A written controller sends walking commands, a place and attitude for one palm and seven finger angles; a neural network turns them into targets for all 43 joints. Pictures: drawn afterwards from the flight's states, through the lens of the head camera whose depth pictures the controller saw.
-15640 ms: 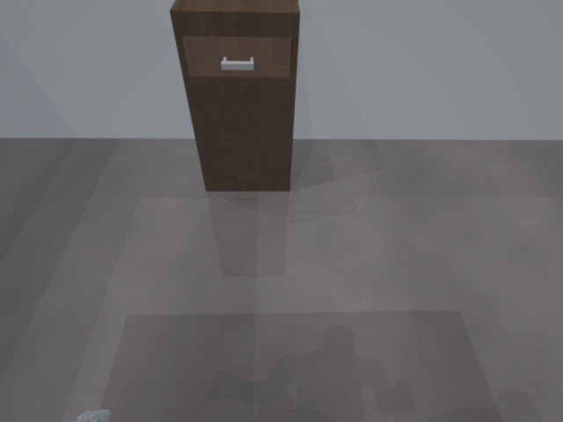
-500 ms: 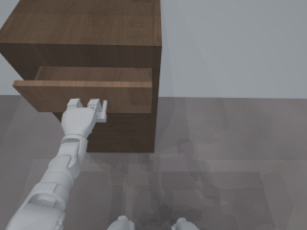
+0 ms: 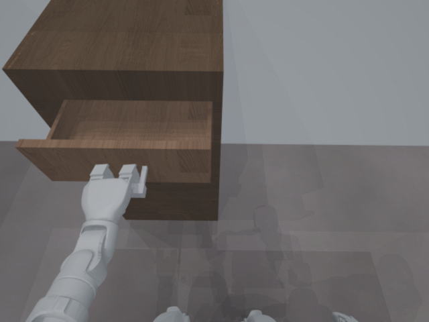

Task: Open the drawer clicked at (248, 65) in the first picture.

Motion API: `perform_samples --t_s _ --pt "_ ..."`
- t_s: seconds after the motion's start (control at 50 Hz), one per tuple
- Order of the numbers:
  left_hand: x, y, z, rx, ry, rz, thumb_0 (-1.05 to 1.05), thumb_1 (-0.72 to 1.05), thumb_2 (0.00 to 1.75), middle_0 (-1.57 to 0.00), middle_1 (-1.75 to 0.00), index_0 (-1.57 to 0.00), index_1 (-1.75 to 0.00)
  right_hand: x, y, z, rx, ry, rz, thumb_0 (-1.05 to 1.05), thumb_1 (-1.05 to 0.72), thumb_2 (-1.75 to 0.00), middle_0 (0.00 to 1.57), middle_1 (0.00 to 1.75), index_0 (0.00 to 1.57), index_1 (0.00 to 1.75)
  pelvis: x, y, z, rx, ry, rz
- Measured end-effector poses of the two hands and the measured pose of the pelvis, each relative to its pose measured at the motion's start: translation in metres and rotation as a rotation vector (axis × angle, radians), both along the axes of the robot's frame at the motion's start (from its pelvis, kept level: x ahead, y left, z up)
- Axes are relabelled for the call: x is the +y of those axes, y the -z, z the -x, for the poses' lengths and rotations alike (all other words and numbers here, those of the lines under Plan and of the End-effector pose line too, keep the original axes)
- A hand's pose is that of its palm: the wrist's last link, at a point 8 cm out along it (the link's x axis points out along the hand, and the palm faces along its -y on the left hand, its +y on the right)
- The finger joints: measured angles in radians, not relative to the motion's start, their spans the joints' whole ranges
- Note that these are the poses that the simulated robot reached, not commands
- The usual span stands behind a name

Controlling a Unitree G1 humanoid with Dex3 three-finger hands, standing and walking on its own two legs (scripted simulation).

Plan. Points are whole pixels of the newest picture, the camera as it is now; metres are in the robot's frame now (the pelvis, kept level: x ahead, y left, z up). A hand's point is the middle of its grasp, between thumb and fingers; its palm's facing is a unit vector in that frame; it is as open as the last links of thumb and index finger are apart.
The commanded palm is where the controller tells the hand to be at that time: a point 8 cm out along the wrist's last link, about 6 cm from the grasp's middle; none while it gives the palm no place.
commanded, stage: pull the drawer open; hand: left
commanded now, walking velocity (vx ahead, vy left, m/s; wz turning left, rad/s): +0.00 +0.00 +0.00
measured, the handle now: (119, 180) +0.40 +0.21 -0.02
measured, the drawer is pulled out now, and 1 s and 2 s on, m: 0.13 0.23 0.30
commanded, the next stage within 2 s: open the thumb to release the handle in 1.68 s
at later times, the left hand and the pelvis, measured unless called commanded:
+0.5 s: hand (112, 233) +0.29 +0.21 -0.05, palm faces -0.03 -0.08 -1.00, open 5.5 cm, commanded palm +0.25 +0.22 +0.00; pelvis -0.01 +0.00 +0.00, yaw +0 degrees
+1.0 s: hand (107, 260) +0.24 +0.21 -0.05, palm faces -0.03 -0.08 -1.00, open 5.5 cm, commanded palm +0.20 +0.21 +0.00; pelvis -0.01 -0.01 -0.01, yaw +1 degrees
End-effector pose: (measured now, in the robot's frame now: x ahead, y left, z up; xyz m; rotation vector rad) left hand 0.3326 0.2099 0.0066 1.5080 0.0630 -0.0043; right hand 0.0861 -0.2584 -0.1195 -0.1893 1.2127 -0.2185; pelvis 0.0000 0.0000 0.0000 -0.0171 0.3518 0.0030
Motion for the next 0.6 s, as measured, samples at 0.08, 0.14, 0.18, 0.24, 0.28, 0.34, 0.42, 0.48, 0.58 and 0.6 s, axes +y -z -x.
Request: perform_samples --t_s 0.08,0.14,0.18,0.24,0.28,0.34,0.42,0.48,0.58,0.6 --pt "0.000 0.000 0.010 0.000 -0.006 -0.002 0.01 0.74 0.83 -0.31 -1.35 -0.42 -1.35 0.000 -0.001 -0.003 -0.019 -0.006 -0.001 0.01 -0.91 -0.90 0.21 0.30 0.20 0.30 -0.001 0.000 0.001 -0.010 -0.001 -0.002" --pt "0.000 0.000 0.016 0.000 -0.007 -0.002 0.02 0.74 0.83 -0.31 -1.35 -0.42 -1.35 0.000 -0.002 -0.007 -0.036 -0.014 0.002 0.01 -0.91 -0.90 0.21 0.30 0.20 0.30 -0.002 0.000 0.003 -0.015 -0.002 -0.004" --pt "0.000 0.000 0.019 0.001 -0.009 0.000 0.02 0.74 0.83 -0.31 -1.35 -0.42 -1.35 0.000 -0.003 -0.011 -0.050 -0.018 0.002 0.01 -0.91 -0.90 0.21 0.30 0.20 0.30 -0.002 0.000 0.003 -0.019 -0.002 -0.004" --pt "0.000 0.000 0.025 0.004 -0.012 0.004 0.02 0.74 0.82 -0.30 -1.35 -0.42 -1.35 0.001 -0.005 -0.016 -0.075 -0.023 0.000 0.01 -0.91 -0.90 0.21 0.30 0.20 0.30 -0.002 -0.001 0.004 -0.023 0.001 -0.005" --pt "0.000 -0.001 0.030 0.003 -0.013 0.008 0.02 0.74 0.82 -0.30 -1.35 -0.42 -1.35 0.001 -0.006 -0.020 -0.091 -0.027 -0.001 0.01 -0.91 -0.90 0.21 0.30 0.20 0.30 -0.003 -0.001 0.005 -0.026 0.002 -0.006" --pt "0.000 -0.001 0.037 0.002 -0.015 0.012 0.02 0.74 0.81 -0.30 -1.35 -0.42 -1.35 0.002 -0.008 -0.025 -0.112 -0.036 -0.003 0.01 -0.91 -0.90 0.21 0.30 0.20 0.30 -0.003 -0.001 0.005 -0.029 0.003 -0.007" --pt "0.000 0.000 0.048 -0.004 -0.015 0.015 0.03 0.74 0.82 -0.30 -1.35 -0.42 -1.35 0.003 -0.009 -0.032 -0.134 -0.051 -0.003 0.01 -0.91 -0.90 0.21 0.30 0.20 0.30 -0.004 0.000 0.006 -0.034 0.003 -0.008" --pt "0.000 0.000 0.056 -0.008 -0.016 0.016 0.03 0.74 0.83 -0.31 -1.35 -0.42 -1.35 0.003 -0.009 -0.037 -0.147 -0.062 -0.004 0.01 -0.91 -0.90 0.21 0.30 0.20 0.30 -0.004 0.001 0.006 -0.038 0.002 -0.008" --pt "0.000 0.000 0.069 -0.010 -0.020 0.018 0.03 0.73 0.83 -0.31 -1.35 -0.42 -1.35 0.005 -0.010 -0.044 -0.170 -0.075 -0.012 0.01 -0.91 -0.90 0.21 0.30 0.20 0.30 -0.005 0.002 0.007 -0.043 0.003 -0.010" --pt "0.000 0.000 0.072 -0.010 -0.021 0.018 0.03 0.73 0.83 -0.31 -1.35 -0.42 -1.35 0.006 -0.010 -0.045 -0.175 -0.077 -0.014 0.01 -0.91 -0.90 0.21 0.30 0.20 0.30 -0.005 0.002 0.007 -0.044 0.003 -0.010"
